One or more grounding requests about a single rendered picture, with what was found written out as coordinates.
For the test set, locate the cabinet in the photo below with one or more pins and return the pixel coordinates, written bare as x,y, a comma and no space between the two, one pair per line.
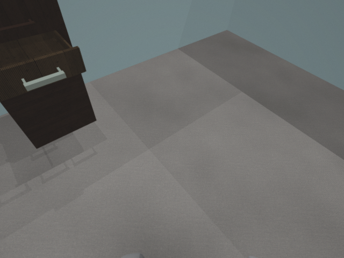
55,110

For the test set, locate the drawer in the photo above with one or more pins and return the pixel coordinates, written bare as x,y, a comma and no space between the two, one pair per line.
35,57

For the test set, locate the handle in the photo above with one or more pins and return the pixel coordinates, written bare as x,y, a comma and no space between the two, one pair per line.
44,80
9,30

